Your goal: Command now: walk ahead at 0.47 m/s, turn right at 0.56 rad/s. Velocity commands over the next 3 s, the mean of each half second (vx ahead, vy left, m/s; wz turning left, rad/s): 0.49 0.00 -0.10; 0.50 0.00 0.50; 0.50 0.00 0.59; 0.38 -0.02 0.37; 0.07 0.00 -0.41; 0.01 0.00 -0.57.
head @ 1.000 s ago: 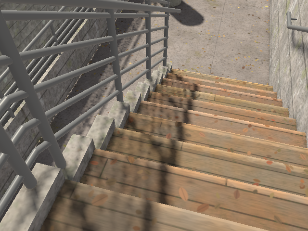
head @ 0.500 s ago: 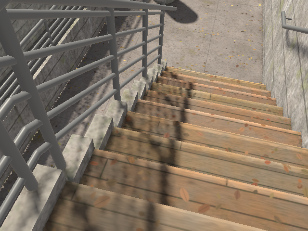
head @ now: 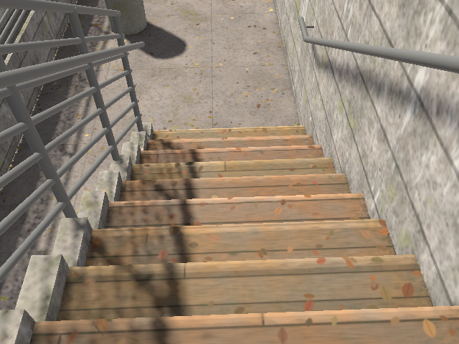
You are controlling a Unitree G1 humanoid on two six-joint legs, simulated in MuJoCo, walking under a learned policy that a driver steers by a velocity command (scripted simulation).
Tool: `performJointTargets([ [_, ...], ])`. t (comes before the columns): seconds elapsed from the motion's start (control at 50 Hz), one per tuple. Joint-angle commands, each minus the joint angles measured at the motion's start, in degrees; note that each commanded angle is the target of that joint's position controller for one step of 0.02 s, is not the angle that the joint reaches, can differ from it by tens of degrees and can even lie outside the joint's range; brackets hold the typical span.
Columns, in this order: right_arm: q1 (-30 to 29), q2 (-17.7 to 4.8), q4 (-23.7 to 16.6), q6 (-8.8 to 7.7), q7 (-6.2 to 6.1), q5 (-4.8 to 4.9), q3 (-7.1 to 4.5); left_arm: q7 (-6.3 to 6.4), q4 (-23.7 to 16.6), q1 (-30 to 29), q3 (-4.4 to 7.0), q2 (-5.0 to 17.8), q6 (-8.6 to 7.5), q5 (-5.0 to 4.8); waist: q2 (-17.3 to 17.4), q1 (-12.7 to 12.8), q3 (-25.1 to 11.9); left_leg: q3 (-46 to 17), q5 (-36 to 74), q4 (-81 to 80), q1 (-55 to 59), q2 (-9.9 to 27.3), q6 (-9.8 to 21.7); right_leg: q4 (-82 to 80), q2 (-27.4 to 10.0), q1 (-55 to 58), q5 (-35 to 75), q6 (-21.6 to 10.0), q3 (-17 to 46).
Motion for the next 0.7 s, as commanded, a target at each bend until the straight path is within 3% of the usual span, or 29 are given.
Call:
performJointTargets([
  [0.02, -0.2, -2.0, -5.1, -0.01, -0.92, 0.75, -0.04, -0.06, -4.0, -2.6, -0.21, 3.5, -1.21, -0.09, -3.3, -2.7, 0.8, -3.2, 5.3, -0.1, -9.4, 1.6, 0.4, -17.5, -15.6, -2.6, -0.4, -10.9, 20.7],
  [0.06, -2.2, -4.0, -6.0, 0.65, -1.06, 1.10, -0.17, -0.38, -4.1, -1.5, -0.03, 5.0, -1.81, 1.07, -3.7, -2.2, 0.7, -1.9, 11.1, -6.9, -10.8, 1.0, -1.2, -17.2, -13.9, -4.1, 4.3, -11.1, 18.7],
  [0.1, -8.0, -3.4, -8.5, 1.12, -0.97, 1.02, 0.33, -1.11, -2.8, 3.2, 0.24, 6.0, -1.63, 2.25, -2.8, -0.5, 0.4, -0.1, 18.8, -18.7, -10.8, -0.1, -3.2, -14.6, -11.6, -3.9, 17.3, -10.7, 16.6],
  [0.14, -10.6, 0.1, -9.1, 2.15, 0.72, 0.96, 1.71, -2.41, -2.7, 4.9, 1.11, 8.3, -0.67, 2.42, -5.1, -0.1, -1.5, 4.7, 24.1, -22.3, -2.4, -2.8, -4.0, -11.6, -8.4, -8.5, 27.2, -8.7, 10.7],
  [0.16, -11.6, -0.2, -8.7, 2.57, 1.72, 0.91, 1.94, -3.15, -2.4, 6.9, 1.15, 7.9, -0.34, 2.47, -4.4, 0.6, -1.3, 5.9, 26.2, -22.3, 1.3, -3.5, -4.2, -11.6, -8.2, -11.9, 26.8, -8.1, 10.2],
  [0.18, -4.6, -1.5, -6.4, 2.50, 2.85, -0.29, 1.39, -3.63, -2.8, 6.3, 0.90, 8.4, -0.33, 4.82, -5.2, -2.3, -2.6, 5.3, 33.0, -10.4, 7.5, -3.4, -4.2, -8.3, -9.0, -15.5, 28.1, -7.5, 10.7],
  [0.24, 0.6, -9.0, -5.7, 1.07, 2.39, 0.15, -1.69, -1.68, -4.5, 3.8, 0.67, 9.2, -0.93, 3.50, -2.8, -4.7, -1.9, 5.9, 13.9, -10.1, 1.5, -4.3, -3.1, 0.6, -12.8, -3.3, 45.6, -4.8, 12.4],
  [0.26, -2.4, -9.1, -6.5, 0.60, 1.51, 0.72, -2.00, -1.08, -5.4, 4.3, 1.15, 10.9, -0.91, 1.43, -2.7, -3.0, -1.3, 9.1, 5.2, -17.1, 1.8, -6.3, -2.6, 2.6, -12.5, -0.3, 49.7, -4.2, 12.2],
  [0.28, -4.9, -7.4, -7.4, 0.78, 1.07, 2.24, -1.48, -0.92, -4.6, 4.7, 2.20, 13.8, -0.37, -0.19, -4.1, -1.6, 0.2, 8.3, 1.1, -28.5, -1.6, -6.1, -1.6, 4.6, -15.4, 7.3, 52.4, -5.1, 14.2],
  [0.3, -0.2, -6.4, -6.0, 0.33, 0.73, 3.45, -1.34, -1.08, -4.9, 3.3, 2.74, 15.7, 0.37, 0.30, -3.0, -2.8, -2.5, 8.7, 6.7, -35.4, 2.9, -7.7, 0.2, 10.2, -15.1, 11.7, 55.5, -5.5, 14.2],
  [0.32, 12.4, -6.7, -1.5, -0.77, 0.10, 4.02, -1.66, -1.58, -5.2, 2.8, 2.29, 13.7, 0.38, 2.32, 0.2, -6.0, -9.5, 2.8, 12.2, -36.2, 17.4, -7.2, 4.3, 24.5, -11.5, 8.0, 52.9, -3.6, 12.7],
  [0.34, 22.0, -9.9, 0.6, -1.49, 0.06, 4.07, -2.30, -1.73, -5.7, 7.1, -0.29, 5.9, -0.34, 4.11, 6.5, -6.7, -19.6, -12.9, 35.4, -31.9, 37.3, 2.7, 18.1, 47.4, -4.4, -6.4, 22.4, 2.5, 10.3],
  [0.36, 21.7, -10.8, 0.3, -1.81, 1.65, 2.03, -2.52, -1.94, -8.0, 8.3, -1.77, 1.4, -1.00, 2.48, 10.2, -6.8, -15.9, -42.5, 34.6, -41.7, 47.7, 17.1, 31.8, 65.3, 3.5, -38.1, -25.9, 9.3, 8.2],
  [0.38, 14.0, -11.4, 0.0, -2.53, 1.66, 0.14, -4.04, -1.68, -10.5, 1.3, -0.80, 6.4, -0.11, 1.60, -2.4, -6.2, -1.4, -42.6, 20.6, -45.7, 34.8, 18.9, 25.3, 63.4, -2.5, -46.5, -19.1, 7.6, 13.5],
  [0.4, 5.6, -5.8, -1.0, -2.42, 2.36, 0.50, -2.57, 0.04, -10.5, -2.5, -1.10, 7.3, 1.26, 2.56, -6.0, -3.6, 0.9, -33.7, 16.5, -44.4, 25.6, 14.5, 20.8, 59.6, -6.5, -44.0, -14.4, 7.9, 13.0],
  [0.42, -1.8, 0.1, -3.1, -1.70, 2.52, 0.55, -0.34, 1.09, -8.9, 0.5, -1.63, 7.9, 2.59, 3.46, -6.1, -0.4, -2.6, -27.2, 17.0, -47.5, 15.5, 9.8, 19.3, 50.6, -9.1, -35.0, -9.2, 6.6, 11.9],
  [0.44, -4.5, 2.6, -3.4, -1.58, 2.43, 0.30, 0.72, 1.40, -8.6, 0.6, -2.53, 6.2, 3.65, 4.80, -1.7, 1.2, -0.5, -23.5, 18.3, -49.2, 6.7, 6.8, 18.6, 44.4, -11.2, -28.9, -9.8, 6.3, 10.7],
  [0.46, -2.5, 2.3, -2.3, -1.17, 1.99, 0.92, 0.82, 1.10, -8.6, -0.1, -3.20, 4.6, 4.27, 5.59, -0.1, 1.2, -1.3, -20.0, 15.2, -49.1, 2.1, 4.0, 16.9, 40.4, -11.9, -24.6, -14.3, 7.6, 8.0],
  [0.48, 2.6, -0.8, -0.6, -1.41, 1.72, 1.81, -0.32, 0.81, -9.3, -1.3, -3.57, 4.4, 4.19, 4.50, 0.9, -0.9, -2.4, -16.3, 14.9, -49.1, 1.7, 1.4, 16.4, 38.3, -10.9, -22.8, -12.7, 8.9, 4.4],
  [0.5, 5.3, -4.3, 0.9, -1.40, 1.93, 1.31, -1.12, -0.05, -9.2, -2.0, -4.54, 2.5, 4.19, 3.70, 0.3, -1.7, -1.8, -11.2, 14.1, -47.2, -2.5, -1.4, 14.4, 32.9, -10.6, -19.1, -8.4, 9.5, 0.4],
  [0.52, 7.6, -5.5, 1.6, -1.30, 1.67, -0.86, -1.41, -1.35, -8.0, -0.2, -5.32, 1.6, 3.85, 4.13, 0.0, -1.8, -2.5, -7.4, 17.6, -42.1, -9.1, -4.7, 12.3, 37.6, -9.7, -11.6, 2.5, 8.7, -2.1],
  [0.56, 6.8, -7.5, -0.2, -1.52, 1.69, -0.95, -1.82, -2.07, -9.5, 0.2, -4.90, 3.1, 3.08, 3.50, 1.1, -0.8, -3.2, -7.1, 21.6, -37.0, -15.0, -5.4, 12.7, 39.3, -7.4, -6.0, 1.6, 8.4, -6.2],
  [0.58, 12.8, -2.7, 1.3, -2.30, -0.32, 0.17, -0.74, -1.52, -11.6, -6.6, -5.06, 4.1, 2.93, 4.56, 2.7, -6.6, -3.6, -14.0, 12.1, -31.5, 6.7, -3.3, 11.9, 29.6, -12.3, -27.1, 16.4, 7.9, 5.3],
  [0.6, 22.2, 1.4, 3.6, -2.69, -2.11, 1.62, 0.56, -0.17, -12.2, -13.5, -4.72, 4.6, 3.18, 5.36, 1.2, -11.8, -2.5, -18.2, 7.1, -23.8, 24.0, -0.7, 12.1, 19.5, -12.9, -44.3, 20.2, 8.4, 6.2],
  [0.62, 30.3, 2.8, 6.1, -2.73, -3.01, 2.03, 0.72, 0.58, -13.0, -18.7, -4.92, 3.0, 3.27, 5.56, 3.5, -15.7, -2.3, -21.6, 4.9, -18.0, 32.1, -0.5, 11.9, 13.6, -12.5, -52.1, 20.2, 8.8, 5.4],
  [0.64, 33.0, 1.7, 6.8, -2.13, -2.92, 2.54, 0.34, 0.63, -13.2, -20.9, -5.03, 2.2, 3.10, 4.99, 5.3, -16.6, -2.2, -23.9, 5.0, -15.2, 31.1, -0.8, 11.8, 11.2, -11.9, -52.3, 19.3, 8.8, 4.4],
  [0.66, 25.4, 2.0, 3.4, -1.20, -2.35, 3.60, 0.60, -0.13, -12.1, -19.7, -6.27, 0.8, 3.09, 3.94, -0.1, -15.0, -1.1, -16.8, -3.0, -14.8, 10.7, -6.0, 9.3, -5.9, -11.8, -32.7, 34.3, 7.4, 2.0],
  [0.68, 20.6, -3.6, 2.2, 0.20, 0.00, 1.26, 0.18, -0.52, -13.3, -18.0, -6.20, -0.4, 3.41, 2.16, 2.6, -11.1, -0.1, -13.6, -7.9, -21.7, -14.7, -7.3, 9.5, 1.0, -7.9, -7.4, 39.5, 6.8, -5.4],
  [0.7, 15.1, -5.5, -0.1, 0.43, 1.71, -0.81, -0.17, -0.91, -12.8, -13.1, -5.90, 0.2, 4.07, 1.46, 4.1, -6.8, 2.2, -16.2, -15.4, -21.3, -27.4, -6.2, 9.9, 7.6, -9.2, 4.1, 39.3, 7.0, -4.1],
])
